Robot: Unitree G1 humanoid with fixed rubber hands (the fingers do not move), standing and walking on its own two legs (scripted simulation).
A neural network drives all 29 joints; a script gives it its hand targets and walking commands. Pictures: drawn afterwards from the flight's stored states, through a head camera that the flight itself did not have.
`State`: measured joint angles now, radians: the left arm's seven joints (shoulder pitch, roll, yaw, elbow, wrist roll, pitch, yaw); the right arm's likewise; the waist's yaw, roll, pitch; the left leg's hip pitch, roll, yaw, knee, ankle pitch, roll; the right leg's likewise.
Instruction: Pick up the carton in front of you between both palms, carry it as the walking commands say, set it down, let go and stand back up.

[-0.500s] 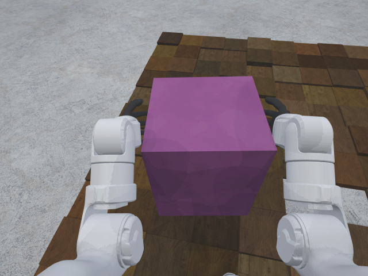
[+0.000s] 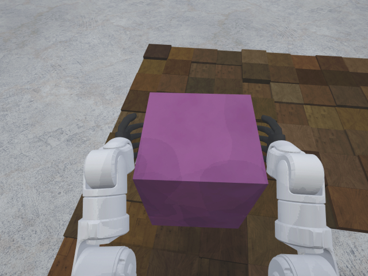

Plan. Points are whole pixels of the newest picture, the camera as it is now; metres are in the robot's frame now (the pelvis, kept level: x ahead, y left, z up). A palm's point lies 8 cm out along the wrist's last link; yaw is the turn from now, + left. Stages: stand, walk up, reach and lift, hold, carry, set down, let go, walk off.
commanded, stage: carry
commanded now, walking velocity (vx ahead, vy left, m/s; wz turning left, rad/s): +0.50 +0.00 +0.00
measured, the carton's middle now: (197, 165) +0.34 +0.00 +0.03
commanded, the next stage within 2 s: none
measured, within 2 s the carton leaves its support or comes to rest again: neither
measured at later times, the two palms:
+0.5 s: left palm (159, 68) +0.64 +0.10 +0.09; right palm (262, 64) +0.65 -0.20 +0.09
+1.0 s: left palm (157, 2) +0.98 +0.13 +0.14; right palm (239, 1) +0.96 -0.17 +0.14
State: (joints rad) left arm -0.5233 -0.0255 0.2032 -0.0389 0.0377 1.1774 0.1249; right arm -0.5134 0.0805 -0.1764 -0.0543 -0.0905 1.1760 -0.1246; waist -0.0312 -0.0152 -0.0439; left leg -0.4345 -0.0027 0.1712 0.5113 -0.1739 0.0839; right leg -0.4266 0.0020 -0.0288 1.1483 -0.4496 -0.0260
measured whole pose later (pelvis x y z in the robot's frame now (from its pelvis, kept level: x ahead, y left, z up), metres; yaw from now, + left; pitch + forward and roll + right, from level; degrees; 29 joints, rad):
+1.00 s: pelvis +0.60 -0.01 +0.00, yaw +0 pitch +5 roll -1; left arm -0.79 0.02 0.23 0.04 0.05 1.31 0.14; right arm -0.74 0.02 -0.25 -0.01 -0.06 1.31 -0.13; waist -0.04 -0.02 0.00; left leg -0.37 0.00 0.13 0.48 -0.21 0.09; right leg -0.60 -0.04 -0.03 1.10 -0.36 0.00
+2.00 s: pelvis +1.27 -0.10 -0.01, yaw +1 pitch +2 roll +0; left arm -0.18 -0.14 0.12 -0.19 0.14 1.19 0.08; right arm -0.18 0.12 -0.13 -0.22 -0.11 1.22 -0.08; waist 0.00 0.03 -0.13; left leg -0.27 0.06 0.01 1.12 -0.37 0.00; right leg -0.42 -0.01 -0.23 0.52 -0.15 -0.05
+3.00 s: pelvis +1.91 -0.17 -0.01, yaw -1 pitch +5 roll +1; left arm -0.59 -0.02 0.17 0.07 0.06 1.22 0.13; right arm -0.63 -0.03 -0.16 0.08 -0.04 1.26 -0.12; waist 0.03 0.04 -0.08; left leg -0.49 0.03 0.04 1.22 -0.39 0.05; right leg -0.41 -0.02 -0.16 0.55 -0.39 -0.06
